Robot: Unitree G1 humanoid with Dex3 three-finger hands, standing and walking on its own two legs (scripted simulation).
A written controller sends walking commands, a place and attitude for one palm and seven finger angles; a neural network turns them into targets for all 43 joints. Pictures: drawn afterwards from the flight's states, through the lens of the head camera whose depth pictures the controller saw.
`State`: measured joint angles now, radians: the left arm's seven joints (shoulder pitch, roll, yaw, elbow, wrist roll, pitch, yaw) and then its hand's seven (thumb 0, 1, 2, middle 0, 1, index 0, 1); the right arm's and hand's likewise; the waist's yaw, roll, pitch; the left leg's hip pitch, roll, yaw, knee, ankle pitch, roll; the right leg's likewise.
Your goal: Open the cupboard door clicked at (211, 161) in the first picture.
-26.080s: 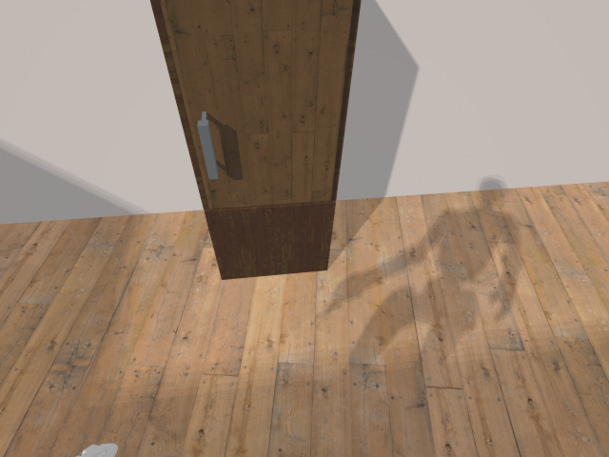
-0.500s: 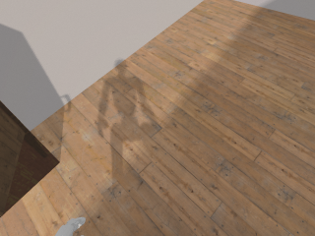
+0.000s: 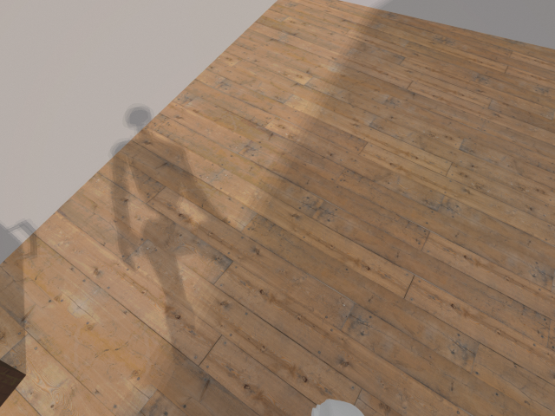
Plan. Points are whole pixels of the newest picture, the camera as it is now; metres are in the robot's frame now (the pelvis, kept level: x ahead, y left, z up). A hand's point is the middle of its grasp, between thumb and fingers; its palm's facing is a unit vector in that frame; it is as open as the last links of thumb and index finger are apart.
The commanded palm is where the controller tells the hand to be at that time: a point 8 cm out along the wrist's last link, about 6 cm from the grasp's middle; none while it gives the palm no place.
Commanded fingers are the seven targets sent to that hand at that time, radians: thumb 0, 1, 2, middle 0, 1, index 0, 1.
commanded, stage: walk to a spot facing it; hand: left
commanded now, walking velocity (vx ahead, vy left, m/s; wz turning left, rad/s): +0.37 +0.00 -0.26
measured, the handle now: out of the picture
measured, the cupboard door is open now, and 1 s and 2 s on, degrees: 46 46 46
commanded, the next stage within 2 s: turn to face it in 0.86 s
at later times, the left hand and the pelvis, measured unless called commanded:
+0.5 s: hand (204, 337) +0.27 +0.15 -0.19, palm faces -0.05 -0.98 -0.19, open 7.3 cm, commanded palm none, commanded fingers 0.00 0.90 0.90 -0.20 -0.30 -0.20 -0.30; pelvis +0.25 -0.04 -0.01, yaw -5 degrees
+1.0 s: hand (262, 222) +0.52 +0.06 -0.16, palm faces +0.00 -0.98 -0.21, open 7.2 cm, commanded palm none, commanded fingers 0.00 0.90 0.90 -0.20 -0.30 -0.20 -0.30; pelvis +0.48 -0.12 +0.01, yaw -2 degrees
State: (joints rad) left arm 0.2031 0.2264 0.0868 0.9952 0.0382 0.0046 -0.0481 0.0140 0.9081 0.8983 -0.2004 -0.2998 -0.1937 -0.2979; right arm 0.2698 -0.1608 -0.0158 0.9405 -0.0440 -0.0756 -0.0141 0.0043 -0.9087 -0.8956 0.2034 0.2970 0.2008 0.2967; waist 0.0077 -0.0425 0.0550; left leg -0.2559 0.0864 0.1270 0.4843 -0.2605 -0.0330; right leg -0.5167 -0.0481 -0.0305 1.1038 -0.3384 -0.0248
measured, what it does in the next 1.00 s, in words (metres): walks ahead: right foot, then left foot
